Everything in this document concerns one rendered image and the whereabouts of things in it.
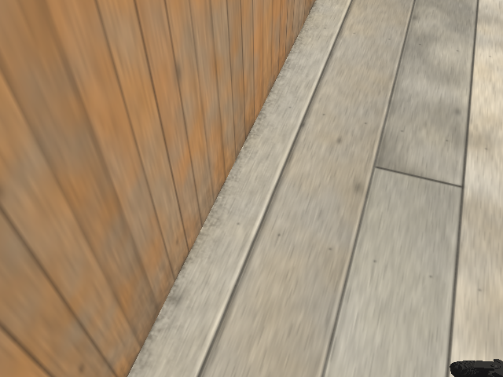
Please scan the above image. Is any right robot hand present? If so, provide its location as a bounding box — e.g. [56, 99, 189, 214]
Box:
[450, 359, 503, 377]

